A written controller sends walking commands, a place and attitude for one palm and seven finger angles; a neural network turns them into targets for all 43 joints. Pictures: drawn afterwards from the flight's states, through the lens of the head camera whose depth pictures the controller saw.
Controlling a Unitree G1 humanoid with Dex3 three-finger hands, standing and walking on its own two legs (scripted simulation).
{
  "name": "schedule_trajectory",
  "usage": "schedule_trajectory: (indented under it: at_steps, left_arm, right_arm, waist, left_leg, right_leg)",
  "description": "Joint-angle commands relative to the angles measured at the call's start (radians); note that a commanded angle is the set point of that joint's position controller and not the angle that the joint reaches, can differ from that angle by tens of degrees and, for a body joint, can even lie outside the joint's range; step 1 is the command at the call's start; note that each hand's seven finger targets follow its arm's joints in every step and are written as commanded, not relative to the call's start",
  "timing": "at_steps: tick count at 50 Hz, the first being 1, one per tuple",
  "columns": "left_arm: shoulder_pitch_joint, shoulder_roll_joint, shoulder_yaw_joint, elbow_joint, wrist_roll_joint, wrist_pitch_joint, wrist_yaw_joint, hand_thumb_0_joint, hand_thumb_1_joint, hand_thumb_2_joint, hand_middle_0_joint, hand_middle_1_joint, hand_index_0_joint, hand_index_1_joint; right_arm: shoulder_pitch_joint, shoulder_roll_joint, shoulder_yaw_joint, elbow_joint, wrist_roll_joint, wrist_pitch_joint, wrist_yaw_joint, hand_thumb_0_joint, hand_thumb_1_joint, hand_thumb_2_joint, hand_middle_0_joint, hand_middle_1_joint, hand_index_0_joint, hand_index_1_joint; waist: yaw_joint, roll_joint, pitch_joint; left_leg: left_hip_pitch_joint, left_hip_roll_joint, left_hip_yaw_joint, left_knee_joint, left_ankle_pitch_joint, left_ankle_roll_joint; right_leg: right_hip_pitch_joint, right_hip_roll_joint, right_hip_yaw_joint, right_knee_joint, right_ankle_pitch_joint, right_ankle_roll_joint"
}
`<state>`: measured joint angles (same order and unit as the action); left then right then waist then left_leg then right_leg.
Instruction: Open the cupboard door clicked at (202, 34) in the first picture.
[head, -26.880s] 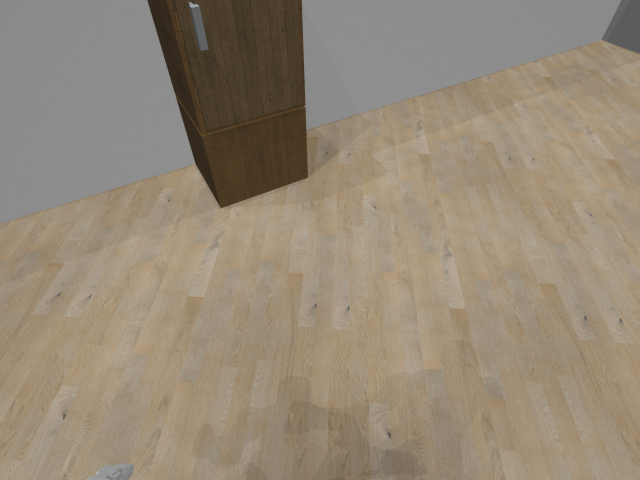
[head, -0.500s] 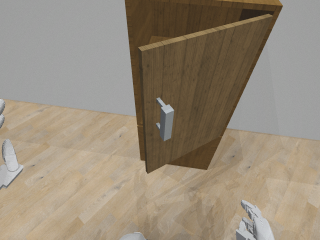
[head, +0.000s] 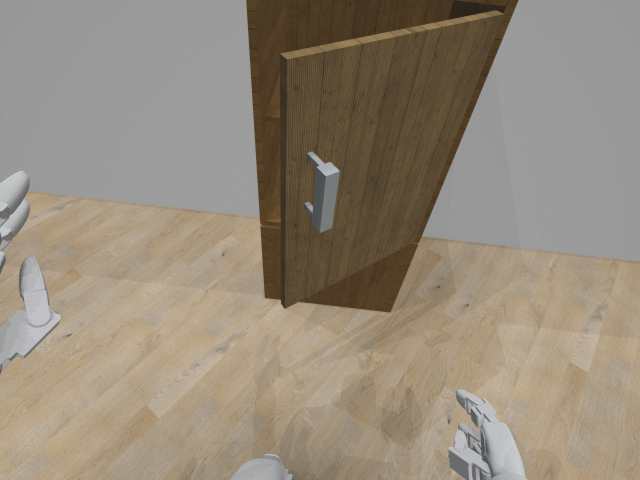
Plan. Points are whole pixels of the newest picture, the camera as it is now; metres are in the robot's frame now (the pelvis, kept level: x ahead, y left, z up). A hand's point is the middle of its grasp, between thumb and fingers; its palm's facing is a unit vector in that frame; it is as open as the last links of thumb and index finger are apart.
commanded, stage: stop stepping back and stand still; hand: left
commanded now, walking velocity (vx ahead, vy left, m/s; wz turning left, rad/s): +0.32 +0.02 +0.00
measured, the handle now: (317, 191) +0.54 +0.07 +0.04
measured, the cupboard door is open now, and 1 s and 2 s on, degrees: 39 39 39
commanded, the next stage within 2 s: let the arm hang, fingers relaxed in 0.70 s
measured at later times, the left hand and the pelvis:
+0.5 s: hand out of the picture +0.12 +0.29 +0.17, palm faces +0.49 -0.79 -0.37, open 7.4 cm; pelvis -0.09 +0.02 +0.00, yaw +1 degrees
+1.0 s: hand out of the picture +0.05 +0.24 -0.11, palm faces +0.14 -0.94 -0.31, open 7.4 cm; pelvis -0.09 +0.02 -0.01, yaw +5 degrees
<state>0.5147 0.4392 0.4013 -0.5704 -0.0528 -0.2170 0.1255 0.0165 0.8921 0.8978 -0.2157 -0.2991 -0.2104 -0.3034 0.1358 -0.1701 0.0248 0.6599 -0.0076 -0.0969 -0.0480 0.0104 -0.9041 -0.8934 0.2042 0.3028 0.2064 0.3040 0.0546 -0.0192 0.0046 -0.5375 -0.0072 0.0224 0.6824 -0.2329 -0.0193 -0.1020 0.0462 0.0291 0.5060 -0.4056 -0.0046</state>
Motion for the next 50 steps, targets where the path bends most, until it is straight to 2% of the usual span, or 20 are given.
schedule_trajectory:
  at_steps: [1,2,4,8,10,11,12,15,19,24,29,30,32,34,39,40,42,44,47,50]
  left_arm:
    - [-0.060,0.204,0.171,-0.158,-0.015,0.003,0.017,0.000,0.900,0.900,-0.200,-0.300,-0.200,-0.300]
    - [-0.064,0.174,0.148,-0.159,-0.021,-0.013,0.018,0.000,0.900,0.900,-0.200,-0.300,-0.200,-0.300]
    - [0.000,0.198,0.180,-0.140,-0.018,-0.019,0.027,0.000,0.900,0.900,-0.200,-0.300,-0.200,-0.300]
    - [0.143,0.170,0.170,-0.177,-0.007,-0.013,0.032,0.000,0.900,0.900,-0.200,-0.300,-0.200,-0.300]
    - [0.169,0.190,0.173,-0.176,0.005,-0.009,0.024,0.000,0.900,0.900,-0.200,-0.300,-0.200,-0.300]
    - [0.128,0.230,0.210,-0.211,0.001,-0.013,0.031,0.000,0.900,0.900,-0.200,-0.300,-0.200,-0.300]
    - [0.068,0.195,0.172,-0.213,-0.003,-0.009,0.028,0.000,0.900,0.900,-0.200,-0.300,-0.200,-0.300]
    - [-0.074,0.178,0.151,-0.062,0.025,-0.027,0.045,0.000,0.900,0.900,-0.200,-0.300,-0.200,-0.300]
    - [-0.182,0.127,0.071,-0.033,0.048,-0.031,0.063,0.000,0.900,0.900,-0.200,-0.300,-0.200,-0.300]
    - [-0.089,0.175,0.143,-0.132,0.044,-0.052,0.055,0.000,0.900,0.900,-0.200,-0.300,-0.200,-0.300]
    - [0.030,0.160,0.156,-0.149,0.040,-0.041,0.055,0.000,0.900,0.900,-0.200,-0.300,-0.200,-0.300]
    - [0.036,0.161,0.160,-0.118,0.040,-0.039,0.052,0.000,0.900,0.900,-0.200,-0.300,-0.200,-0.300]
    - [0.001,0.165,0.154,-0.058,0.026,-0.027,0.045,0.000,0.900,0.900,-0.200,-0.300,-0.200,-0.300]
    - [-0.037,0.152,0.145,-0.013,0.022,-0.045,0.044,0.000,0.900,0.900,-0.200,-0.300,-0.200,-0.300]
    - [-0.093,0.128,0.107,-0.056,0.026,-0.056,0.049,0.000,0.900,0.900,-0.200,-0.300,-0.200,-0.300]
    - [-0.122,-0.104,-0.266,0.695,0.115,0.137,-0.091,0.000,0.900,0.900,-0.200,-0.300,-0.200,-0.300]
    - [-0.049,-0.191,-0.295,0.754,0.086,0.228,-0.109,0.000,0.900,0.900,-0.200,-0.300,-0.200,-0.300]
    - [-0.137,-0.183,-0.308,0.808,0.087,0.228,-0.112,0.000,0.900,0.900,-0.200,-0.300,-0.200,-0.300]
    - [-0.183,-0.119,-0.311,1.034,0.078,0.211,-0.105,0.000,0.900,0.900,-0.200,-0.300,-0.200,-0.300]
    - [-0.228,-0.050,-0.328,1.260,0.078,0.193,-0.103,0.000,0.900,0.900,-0.200,-0.300,-0.200,-0.300]
  right_arm:
    - [-0.050,-0.175,-0.062,-0.178,0.018,-0.051,-0.054,0.000,-0.900,-0.900,0.200,0.300,0.200,0.300]
    - [-0.030,-0.168,-0.054,-0.183,0.022,-0.072,-0.046,0.000,-0.900,-0.900,0.200,0.300,0.200,0.300]
    - [-0.030,-0.151,-0.053,-0.177,-0.002,-0.100,-0.039,0.000,-0.900,-0.900,0.200,0.300,0.200,0.300]
    - [-0.040,-0.158,-0.055,-0.205,-0.004,-0.084,-0.028,0.000,-0.900,-0.900,0.200,0.300,0.200,0.300]
    - [-0.031,-0.143,-0.066,-0.205,-0.003,-0.056,-0.022,0.000,-0.900,-0.900,0.200,0.300,0.200,0.300]
    - [-0.032,-0.155,-0.076,-0.196,-0.011,-0.043,-0.020,0.000,-0.900,-0.900,0.200,0.300,0.200,0.300]
    - [-0.002,-0.162,-0.081,-0.157,-0.014,-0.037,-0.025,0.000,-0.900,-0.900,0.200,0.300,0.200,0.300]
    - [0.018,-0.155,-0.066,-0.139,-0.014,-0.064,-0.046,0.000,-0.900,-0.900,0.200,0.300,0.200,0.300]
    - [0.023,-0.164,-0.067,-0.121,-0.009,-0.108,-0.079,0.000,-0.900,-0.900,0.200,0.300,0.200,0.300]
    - [0.002,-0.162,-0.064,-0.139,-0.004,-0.117,-0.058,0.000,-0.900,-0.900,0.200,0.300,0.200,0.300]
    - [-0.006,-0.159,-0.062,-0.149,-0.008,-0.111,-0.033,0.000,-0.900,-0.900,0.200,0.300,0.200,0.300]
    - [0.001,-0.156,-0.067,-0.150,-0.006,-0.101,-0.031,0.000,-0.900,-0.900,0.200,0.300,0.200,0.300]
    - [0.014,-0.144,-0.082,-0.144,0.000,-0.085,-0.026,0.000,-0.900,-0.900,0.200,0.300,0.200,0.300]
    - [0.038,-0.148,-0.076,-0.123,-0.004,-0.090,-0.025,0.000,-0.900,-0.900,0.200,0.300,0.200,0.300]
    - [-0.002,-0.129,-0.048,-0.131,-0.007,-0.104,-0.043,0.000,-0.900,-0.900,0.200,0.300,0.200,0.300]
    - [0.077,-0.228,-0.095,0.111,-0.011,-0.083,0.068,0.000,-0.900,-0.900,0.200,0.300,0.200,0.300]
    - [0.094,-0.201,-0.085,0.058,-0.014,0.011,0.050,0.000,-0.900,-0.900,0.200,0.300,0.200,0.300]
    - [0.067,-0.219,-0.067,0.025,-0.042,0.033,0.032,0.000,-0.900,-0.900,0.200,0.300,0.200,0.300]
    - [0.023,-0.217,-0.064,0.065,-0.039,0.047,0.029,0.000,-0.900,-0.900,0.200,0.300,0.200,0.300]
    - [0.015,-0.137,-0.055,0.140,-0.018,0.089,0.027,0.000,-0.900,-0.900,0.200,0.300,0.200,0.300]
  waist:
    - [-0.065,0.204,-0.124]
    - [-0.054,0.289,-0.133]
    - [-0.045,0.267,-0.163]
    - [-0.040,0.280,-0.087]
    - [-0.050,0.018,-0.069]
    - [-0.046,-0.166,-0.075]
    - [-0.063,-0.189,-0.027]
    - [-0.091,-0.068,0.007]
    - [-0.072,-0.031,-0.010]
    - [-0.078,0.288,0.033]
    - [-0.057,0.196,0.005]
    - [-0.058,0.118,0.011]
    - [-0.055,-0.184,0.005]
    - [-0.076,-0.084,0.016]
    - [-0.062,-0.074,-0.046]
    - [-0.135,0.016,-0.007]
    - [-0.064,0.144,-0.075]
    - [-0.061,0.011,-0.061]
    - [-0.026,0.026,-0.131]
    - [-0.053,-0.253,-0.042]
  left_leg:
    - [0.456,0.105,-0.163,-0.273,0.416,0.063]
    - [0.447,0.192,-0.272,-0.365,0.447,0.106]
    - [0.302,0.253,-0.444,-0.571,-0.196,0.109]
    - [-0.016,0.118,-0.192,-0.587,-0.436,0.010]
    - [0.088,-0.022,-0.016,-0.150,-0.246,-0.010]
    - [0.161,-0.057,-0.037,0.204,-0.150,-0.017]
    - [0.062,-0.029,-0.067,0.398,-0.099,-0.015]
    - [0.071,0.058,-0.034,0.257,-0.112,0.015]
    - [0.302,0.017,0.067,-0.148,-0.162,0.058]
    - [0.134,0.293,-0.441,-0.534,-0.491,0.194]
    - [0.014,0.184,-0.184,-0.364,-0.346,0.116]
    - [-0.016,0.123,-0.108,-0.240,-0.314,0.080]
    - [-0.063,-0.002,-0.004,0.230,-0.232,0.025]
    - [-0.066,0.038,-0.064,0.388,-0.173,0.020]
    - [0.271,0.022,0.034,-0.133,-0.048,0.040]
    - [0.259,0.075,-0.037,-0.057,0.214,0.057]
    - [0.239,0.246,-0.273,-0.196,0.459,0.168]
    - [0.184,0.290,-0.392,-0.241,0.516,0.236]
    - [0.245,0.197,-0.260,-0.174,0.687,0.163]
    - [0.194,-0.005,-0.042,-0.026,-0.092,0.023]
  right_leg:
    - [-0.240,-0.055,-0.057,0.130,0.345,0.026]
    - [-0.213,0.001,-0.021,0.193,-0.020,0.020]
    - [-0.140,0.013,0.022,0.275,-0.175,0.009]
    - [0.149,0.053,-0.109,0.017,-0.085,-0.027]
    - [-0.060,-0.125,0.069,-0.264,-0.178,-0.079]
    - [-0.306,-0.333,0.365,-0.408,-0.346,-0.159]
    - [-0.357,-0.376,0.394,-0.394,-0.358,-0.196]
    - [-0.332,-0.293,0.213,-0.319,-0.252,-0.132]
    - [-0.285,-0.239,0.105,-0.198,-0.278,-0.110]
    - [-0.244,-0.032,-0.064,0.323,-0.095,0.007]
    - [0.029,-0.021,-0.094,0.006,0.004,-0.009]
    - [0.039,-0.053,-0.012,-0.095,-0.021,-0.038]
    - [-0.094,-0.343,0.499,-0.332,-0.289,-0.181]
    - [-0.133,-0.365,0.422,-0.312,-0.124,-0.202]
    - [-0.135,-0.236,0.113,-0.172,0.167,-0.108]
    - [-0.262,-0.261,-0.048,0.077,0.474,-0.065]
    - [-0.278,-0.087,-0.083,0.293,0.072,0.010]
    - [-0.281,-0.060,-0.029,0.358,-0.136,0.017]
    - [-0.094,-0.083,0.001,0.143,0.154,0.011]
    - [-0.068,-0.293,0.240,-0.134,0.633,-0.095]
